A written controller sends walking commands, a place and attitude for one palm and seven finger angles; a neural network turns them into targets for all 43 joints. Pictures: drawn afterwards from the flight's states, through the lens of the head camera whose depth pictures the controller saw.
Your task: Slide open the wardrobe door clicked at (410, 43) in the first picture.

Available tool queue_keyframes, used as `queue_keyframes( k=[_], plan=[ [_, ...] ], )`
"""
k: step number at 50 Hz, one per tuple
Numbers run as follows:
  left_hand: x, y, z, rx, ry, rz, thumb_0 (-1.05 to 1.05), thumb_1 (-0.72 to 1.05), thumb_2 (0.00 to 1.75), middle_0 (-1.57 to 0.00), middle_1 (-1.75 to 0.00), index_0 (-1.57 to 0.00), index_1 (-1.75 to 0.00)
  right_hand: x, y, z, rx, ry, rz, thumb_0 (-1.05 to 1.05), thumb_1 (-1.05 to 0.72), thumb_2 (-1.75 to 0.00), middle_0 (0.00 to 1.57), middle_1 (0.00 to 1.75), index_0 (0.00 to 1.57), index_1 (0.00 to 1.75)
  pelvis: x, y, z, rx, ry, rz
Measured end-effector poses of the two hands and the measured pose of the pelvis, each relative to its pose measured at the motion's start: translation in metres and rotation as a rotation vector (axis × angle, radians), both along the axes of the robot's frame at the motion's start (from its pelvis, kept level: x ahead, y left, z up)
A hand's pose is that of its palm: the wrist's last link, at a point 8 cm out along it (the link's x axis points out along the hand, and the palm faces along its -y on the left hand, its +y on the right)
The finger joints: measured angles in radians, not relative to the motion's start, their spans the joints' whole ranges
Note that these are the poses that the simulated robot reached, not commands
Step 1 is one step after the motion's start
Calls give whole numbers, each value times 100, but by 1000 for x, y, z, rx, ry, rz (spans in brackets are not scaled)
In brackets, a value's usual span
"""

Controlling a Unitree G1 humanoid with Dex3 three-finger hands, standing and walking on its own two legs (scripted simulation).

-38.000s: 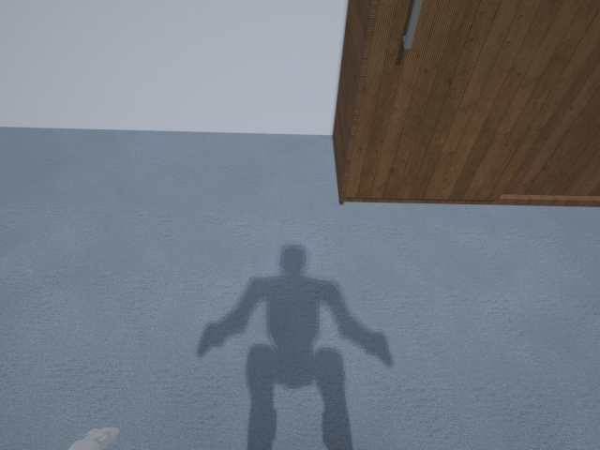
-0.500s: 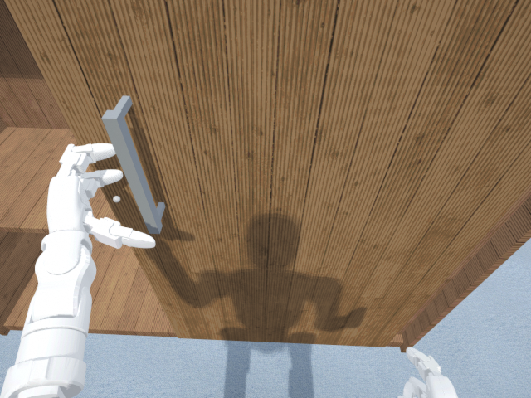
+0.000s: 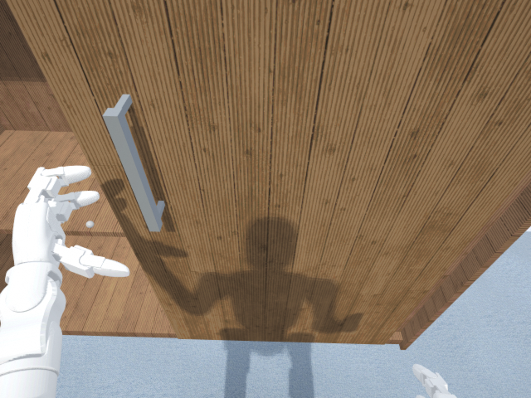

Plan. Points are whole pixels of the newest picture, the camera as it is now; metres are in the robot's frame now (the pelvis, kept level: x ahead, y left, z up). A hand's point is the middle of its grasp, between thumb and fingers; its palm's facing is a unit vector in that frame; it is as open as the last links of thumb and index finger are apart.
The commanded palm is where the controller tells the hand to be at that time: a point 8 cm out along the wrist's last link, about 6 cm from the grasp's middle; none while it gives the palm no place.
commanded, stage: slip the hand off the handle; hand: left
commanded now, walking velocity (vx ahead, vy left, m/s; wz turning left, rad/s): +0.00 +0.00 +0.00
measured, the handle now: (141, 171) +0.41 +0.23 +0.13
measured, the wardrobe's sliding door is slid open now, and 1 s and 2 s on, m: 0.63 0.63 0.63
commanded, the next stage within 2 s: draw the hand back to the body in 0.42 s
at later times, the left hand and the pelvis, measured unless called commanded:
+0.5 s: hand (64, 275) +0.23 +0.27 +0.12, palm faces +0.37 -0.91 -0.17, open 14.7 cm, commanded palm +0.19 +0.31 +0.13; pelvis +0.00 -0.01 +0.00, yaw +1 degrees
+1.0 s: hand (50, 286) +0.20 +0.27 +0.14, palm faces +0.14 -0.99 -0.06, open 14.7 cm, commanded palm +0.17 +0.31 +0.16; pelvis +0.00 -0.01 +0.01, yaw +2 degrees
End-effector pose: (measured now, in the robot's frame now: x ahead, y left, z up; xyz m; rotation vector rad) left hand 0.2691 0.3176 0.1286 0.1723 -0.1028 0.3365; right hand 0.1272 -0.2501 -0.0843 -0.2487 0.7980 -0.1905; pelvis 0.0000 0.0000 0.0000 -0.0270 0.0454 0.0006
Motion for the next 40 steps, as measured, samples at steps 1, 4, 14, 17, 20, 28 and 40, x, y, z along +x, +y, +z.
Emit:
queue_keyframes(
  k=[1, 4, 14, 17, 20, 28, 40],
  plan=[
    [-4, 0, -1, 1, 1, 5, -1, -55, 20, -26, -115, -25, -115, 3, 1, 1, 0, -11, 6, 1, -90, -90, 20, 30, 20, 30, -1, 0, 0, 0, -3, 1],
    [-14, 1, -2, 3, 0, 24, -1, -55, 20, -26, -115, -25, -115, 13, 6, 5, 1, -49, 28, 1, -90, -90, 20, 30, 20, 30, -4, -2, -1, 0, -11, 6],
    [-45, -4, 4, 6, 1, 21, -1, -55, 20, -26, -115, -25, -115, 46, 23, 20, 38, -178, 97, 1, -90, -90, 20, 30, 20, 30, -7, -6, 1, 1, -31, 15],
    [-55, -3, 1, 3, 17, 34, -1, -55, 20, -26, -115, -25, -115, 51, 25, 22, 42, -194, 111, 1, -90, -90, 20, 30, 20, 30, -7, -7, 1, 2, -35, 18],
    [-64, -3, 1, 6, 17, 42, -1, -55, 20, -26, -115, -25, -115, 53, 25, 23, 42, -200, 122, 1, -90, -90, 20, 30, 21, 30, -6, -9, 1, 2, -37, 20],
    [-83, -5, 2, 19, 6, 43, -1, -55, 20, -26, -115, -25, -115, 51, 20, 19, 28, -188, 132, 1, -90, -90, 20, 30, 21, 30, -5, -12, 0, 1, -40, 31],
    [-71, -3, 18, -92, 50, -234, -2, -55, 20, -26, -115, -25, -115, 48, 11, 36, 35, -295, 81, 1, -90, -90, 20, 30, 21, 30, 1, -12, 6, -1, -63, 22]
  ],
)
